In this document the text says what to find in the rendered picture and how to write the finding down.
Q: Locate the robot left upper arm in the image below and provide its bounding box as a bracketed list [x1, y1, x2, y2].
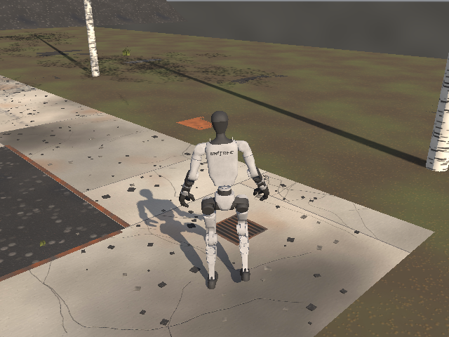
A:
[188, 143, 207, 181]

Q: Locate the robot right upper arm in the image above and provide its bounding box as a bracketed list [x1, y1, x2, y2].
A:
[236, 140, 259, 178]

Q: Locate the robot left thigh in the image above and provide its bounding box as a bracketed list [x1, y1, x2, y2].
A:
[201, 197, 218, 246]

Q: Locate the right robot shin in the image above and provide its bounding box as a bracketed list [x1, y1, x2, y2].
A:
[239, 223, 249, 272]

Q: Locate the robot right forearm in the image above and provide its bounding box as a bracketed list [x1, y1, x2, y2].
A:
[253, 167, 267, 190]

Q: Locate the left robot hand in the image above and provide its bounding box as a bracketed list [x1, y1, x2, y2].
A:
[179, 192, 195, 208]

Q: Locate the right robot hand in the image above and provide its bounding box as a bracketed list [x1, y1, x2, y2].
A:
[253, 187, 269, 201]

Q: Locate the robot left forearm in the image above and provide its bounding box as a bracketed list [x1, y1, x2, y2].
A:
[181, 170, 194, 196]

